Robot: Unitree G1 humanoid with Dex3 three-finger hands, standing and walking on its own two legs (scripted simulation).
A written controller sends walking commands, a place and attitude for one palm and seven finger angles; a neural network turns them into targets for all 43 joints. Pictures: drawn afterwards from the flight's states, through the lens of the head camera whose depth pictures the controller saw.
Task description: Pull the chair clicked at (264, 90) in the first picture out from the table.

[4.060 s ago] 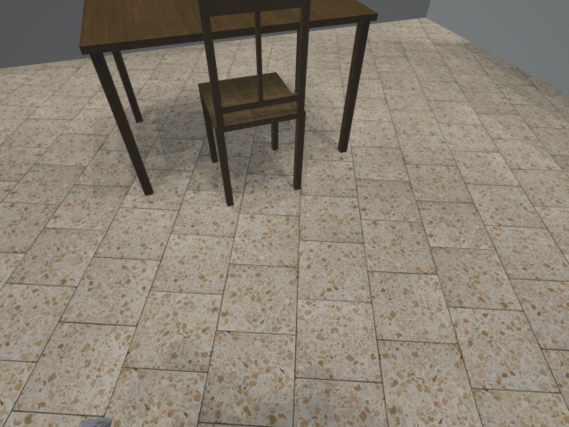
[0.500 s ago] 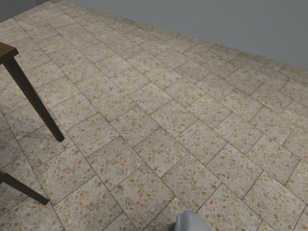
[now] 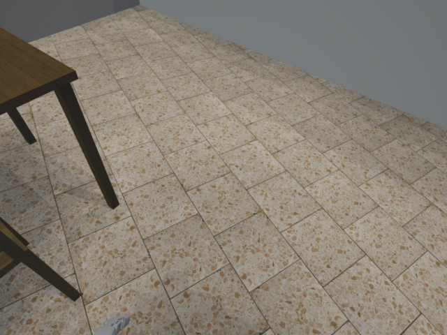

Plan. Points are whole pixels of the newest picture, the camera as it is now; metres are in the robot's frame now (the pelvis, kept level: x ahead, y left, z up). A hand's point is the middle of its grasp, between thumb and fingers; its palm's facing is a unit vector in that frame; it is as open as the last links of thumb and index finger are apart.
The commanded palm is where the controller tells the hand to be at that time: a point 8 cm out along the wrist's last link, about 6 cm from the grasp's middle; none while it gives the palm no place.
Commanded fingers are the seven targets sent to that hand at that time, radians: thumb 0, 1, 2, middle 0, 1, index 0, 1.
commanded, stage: turn to face it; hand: left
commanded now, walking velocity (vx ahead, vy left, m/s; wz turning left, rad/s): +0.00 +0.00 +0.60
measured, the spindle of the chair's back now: out of the picture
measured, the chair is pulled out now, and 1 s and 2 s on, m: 0.00 0.00 0.00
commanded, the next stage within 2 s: take the last steps up to it in 1.54 s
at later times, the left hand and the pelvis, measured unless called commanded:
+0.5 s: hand out of the picture +0.06 +0.20 -0.13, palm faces +0.29 -0.91 -0.29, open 7.4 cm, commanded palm none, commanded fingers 0.00 0.90 0.90 -0.20 -0.30 -0.20 -0.30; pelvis +0.00 -0.03 +0.02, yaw +16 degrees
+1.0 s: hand out of the picture -0.14 +0.18 -0.17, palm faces +0.60 -0.75 -0.28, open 7.4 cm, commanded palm none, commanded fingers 0.00 0.90 0.90 -0.20 -0.30 -0.20 -0.30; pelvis -0.03 -0.02 +0.01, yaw +36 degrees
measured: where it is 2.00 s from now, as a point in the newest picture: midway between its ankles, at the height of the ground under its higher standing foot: outside the picture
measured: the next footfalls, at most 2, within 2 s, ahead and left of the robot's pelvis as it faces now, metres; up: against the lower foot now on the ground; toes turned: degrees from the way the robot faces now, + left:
right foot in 0.52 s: +0.08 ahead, -0.15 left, +0.00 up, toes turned +15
left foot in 0.92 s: -0.06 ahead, +0.09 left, +0.00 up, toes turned +40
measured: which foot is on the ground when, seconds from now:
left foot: down 0.00-0.52, up 0.54-0.90, down 0.92-1.00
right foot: down 0.00-0.00, up 0.02-0.50, down 0.52-0.92, up 0.94-1.00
